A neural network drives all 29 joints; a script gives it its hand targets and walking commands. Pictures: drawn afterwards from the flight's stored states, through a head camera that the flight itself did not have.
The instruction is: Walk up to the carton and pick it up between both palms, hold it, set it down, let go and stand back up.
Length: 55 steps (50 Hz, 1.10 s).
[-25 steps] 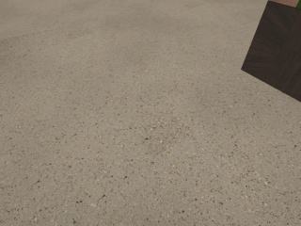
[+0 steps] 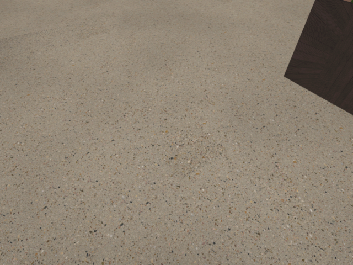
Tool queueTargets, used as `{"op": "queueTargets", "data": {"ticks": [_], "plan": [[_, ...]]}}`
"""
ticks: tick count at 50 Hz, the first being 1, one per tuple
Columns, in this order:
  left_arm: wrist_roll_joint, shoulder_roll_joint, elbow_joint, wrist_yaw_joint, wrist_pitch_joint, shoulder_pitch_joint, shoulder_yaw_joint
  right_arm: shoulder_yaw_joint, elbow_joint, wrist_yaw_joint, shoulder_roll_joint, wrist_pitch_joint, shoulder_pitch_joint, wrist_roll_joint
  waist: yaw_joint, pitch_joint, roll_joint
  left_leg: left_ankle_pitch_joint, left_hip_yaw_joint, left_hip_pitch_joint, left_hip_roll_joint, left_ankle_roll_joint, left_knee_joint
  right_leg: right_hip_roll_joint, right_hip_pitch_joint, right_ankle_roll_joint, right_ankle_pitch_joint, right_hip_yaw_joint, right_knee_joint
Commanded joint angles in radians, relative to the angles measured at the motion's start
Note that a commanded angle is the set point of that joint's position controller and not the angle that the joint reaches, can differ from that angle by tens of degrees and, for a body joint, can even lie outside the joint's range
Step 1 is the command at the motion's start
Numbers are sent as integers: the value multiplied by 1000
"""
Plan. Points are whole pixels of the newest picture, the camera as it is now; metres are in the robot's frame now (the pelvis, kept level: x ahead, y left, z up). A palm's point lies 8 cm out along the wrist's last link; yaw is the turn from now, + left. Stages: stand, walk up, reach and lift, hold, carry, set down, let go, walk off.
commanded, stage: stand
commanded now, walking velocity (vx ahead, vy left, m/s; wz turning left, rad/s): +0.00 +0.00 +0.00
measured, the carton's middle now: out of the picture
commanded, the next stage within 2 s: walk up in 0.18 s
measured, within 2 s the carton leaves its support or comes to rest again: neither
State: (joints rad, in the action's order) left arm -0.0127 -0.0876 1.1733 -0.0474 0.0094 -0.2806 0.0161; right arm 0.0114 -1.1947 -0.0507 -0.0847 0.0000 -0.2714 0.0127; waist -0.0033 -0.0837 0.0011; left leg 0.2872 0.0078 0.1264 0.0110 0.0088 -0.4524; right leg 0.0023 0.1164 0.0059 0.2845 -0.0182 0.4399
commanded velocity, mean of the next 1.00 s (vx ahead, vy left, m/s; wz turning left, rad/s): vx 0.00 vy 0.00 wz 0.00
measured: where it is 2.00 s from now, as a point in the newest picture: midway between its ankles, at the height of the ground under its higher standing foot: (255, 186)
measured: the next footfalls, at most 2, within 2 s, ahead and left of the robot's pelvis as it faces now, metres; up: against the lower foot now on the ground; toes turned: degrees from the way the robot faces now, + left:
right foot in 0.72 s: +0.20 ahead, -0.28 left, +0.00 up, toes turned -23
left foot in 1.16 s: +0.51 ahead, -0.12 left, +0.00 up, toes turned -19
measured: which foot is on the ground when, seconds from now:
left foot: down 0.00-0.74, up 0.76-1.00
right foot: down 0.00-0.40, up 0.42-0.70, down 0.72-1.00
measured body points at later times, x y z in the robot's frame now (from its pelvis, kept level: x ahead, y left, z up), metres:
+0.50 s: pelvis +0.01 -0.01 -0.01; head +0.03 -0.02 +0.44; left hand +0.02 +0.22 -0.17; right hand +0.00 -0.24 -0.17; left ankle -0.03 +0.13 -0.74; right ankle -0.01 -0.11 -0.70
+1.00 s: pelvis +0.19 -0.16 -0.03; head +0.19 -0.18 +0.42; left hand +0.28 +0.07 -0.16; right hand +0.22 -0.43 -0.16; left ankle +0.32 -0.07 -0.69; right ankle +0.17 -0.27 -0.74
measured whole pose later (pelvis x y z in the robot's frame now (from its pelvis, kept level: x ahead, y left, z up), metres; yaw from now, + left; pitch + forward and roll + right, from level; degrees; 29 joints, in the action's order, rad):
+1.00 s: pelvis +0.19 -0.16 -0.03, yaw -21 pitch -4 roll -2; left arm -0.02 -0.19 0.89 0.00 0.05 -0.39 0.01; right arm -0.03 -0.79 0.05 -0.29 -0.04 -0.21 0.03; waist 0.04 -0.07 0.09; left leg 0.45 -0.03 0.60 0.11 -0.01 -1.10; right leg 0.01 0.30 0.04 0.38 -0.07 0.74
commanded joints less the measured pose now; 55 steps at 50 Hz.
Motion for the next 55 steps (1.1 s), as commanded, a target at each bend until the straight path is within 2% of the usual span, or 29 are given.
{"op": "queueTargets", "data": {"ticks": [1,5,7,8,11,15,18,19,20,21,23,25,29,30,33,34,35,36,37,38,39,40,41,44,46,47,49,52,55], "plan": [[2,-95,-23,-6,9,-97,19,11,14,-7,-78,-10,-77,1,2,-39,47,-230,51,24,65,-32,79,-83,73,25,-215,69,-94],[0,-63,-7,-6,7,-120,7,10,7,-3,-62,-4,-139,1,-11,-36,-17,-268,62,14,75,-31,56,-87,45,39,-289,73,-74],[2,-88,-30,2,10,-95,19,9,20,-4,-76,-6,-94,-3,9,20,14,-306,61,8,80,-36,60,-79,18,36,-293,62,-66],[-2,-100,-14,3,9,-113,16,10,26,-5,-88,-8,-64,-4,10,7,-30,-301,59,-10,81,-38,60,-83,37,29,-302,63,-85],[3,-100,-28,-4,11,-75,22,7,11,-4,-66,-13,-92,1,0,-22,-31,-306,63,49,80,-35,78,-87,-12,42,-307,67,-64],[5,-81,-31,-8,7,-97,20,12,6,-1,-73,-13,-94,-6,3,-19,63,-310,49,48,68,-26,74,-87,-15,34,-315,65,-66],[-6,-79,-14,-6,3,-122,17,12,6,-9,-81,-2,-92,-1,2,-57,22,-306,51,17,74,-25,71,-93,32,29,-293,64,-73],[-10,-280,-126,28,10,-30,75,75,128,-10,-257,-33,-112,47,-56,56,64,281,174,-219,152,-105,33,-27,382,54,282,107,189],[-12,-248,-183,41,2,68,65,100,108,-20,-312,-39,-159,55,-95,-15,151,524,376,-343,332,-209,215,23,676,16,378,28,392],[-40,-224,-235,52,-6,162,52,101,106,-32,-316,-43,-166,53,-113,-76,127,515,496,-289,474,-256,265,-56,792,-19,281,56,590],[-64,-218,-281,72,-8,155,62,82,129,-42,-264,-68,-114,55,-83,-139,71,467,404,-139,509,-255,283,-149,785,-41,189,121,672],[-57,-212,-297,88,-8,84,70,70,180,-41,-253,-95,-35,60,-22,-116,129,456,315,-78,488,-237,305,-187,732,-60,144,140,703],[-38,-191,-318,113,-14,64,66,57,219,-20,-312,-110,33,88,3,-169,186,388,58,-13,443,-239,314,-184,625,-53,123,66,522],[-35,-188,-326,120,-11,85,65,59,230,-14,-321,-109,24,90,2,-186,150,403,26,49,431,-229,305,-184,565,-45,92,50,476],[-26,-209,-296,127,6,-37,74,59,266,11,-346,-85,77,93,55,-157,167,456,-156,219,371,-182,216,-102,261,-6,-17,-88,385],[-26,-223,-265,122,14,-126,81,58,281,17,-367,-74,104,91,90,-125,133,407,-207,264,344,-167,105,-50,117,16,-52,-153,347],[-19,-264,-230,113,24,-243,95,51,289,26,-356,-62,95,90,142,-63,25,258,-260,301,290,-144,-111,-5,-33,32,-54,-167,323],[-3,-326,-208,96,37,-358,119,22,286,44,-297,-49,32,84,173,7,-190,126,-302,372,168,-112,-483,48,-152,67,123,-73,275],[-4,-406,-221,76,35,-429,135,-8,336,73,-215,-41,-11,62,182,64,-455,381,-237,540,39,-67,-856,-162,-183,144,547,449,-7],[42,-464,-273,64,25,-377,136,-11,414,92,-259,-36,-10,26,160,128,-374,396,-35,627,-15,-61,-938,-316,-175,250,840,1007,-304],[49,-479,-300,44,17,-303,126,-17,438,100,-305,-41,30,18,145,109,-266,328,56,652,42,-61,-979,-371,-156,246,915,1048,-387],[38,-473,-325,25,12,-239,111,-19,436,103,-297,-57,39,5,106,50,-228,262,77,689,81,-74,-1009,-361,-113,229,832,938,-338],[24,-458,-336,17,13,-212,106,-25,445,98,-298,-72,51,5,104,20,-196,248,81,674,113,-73,-964,-345,-58,234,721,832,-257],[-1,-372,-351,29,44,-110,69,-23,432,85,-293,-72,-43,17,16,-12,-223,245,64,539,144,-35,-806,-290,199,238,600,563,-210],[-9,-353,-356,34,61,-120,57,-22,459,90,-299,-54,6,20,21,-45,-140,214,59,510,152,-18,-710,-299,304,247,556,499,-223],[-8,-367,-369,36,65,-94,64,-22,460,93,-289,-46,-35,16,6,-27,-169,187,55,472,165,-7,-665,-300,339,248,583,435,-231],[-12,-349,-367,37,69,-116,59,-24,476,99,-279,-41,8,25,26,-65,-84,66,45,514,148,-5,-595,-311,323,245,591,439,-244],[-14,-350,-358,52,72,-68,61,-9,493,101,-270,-57,0,29,-7,-68,-125,-90,-16,369,114,-13,-409,-224,371,190,502,244,-206],[-18,-356,-347,71,59,-60,66,16,471,87,-279,-63,-96,34,-48,-45,-44,-105,-118,122,57,-19,-358,-195,457,173,524,178,-86]]}}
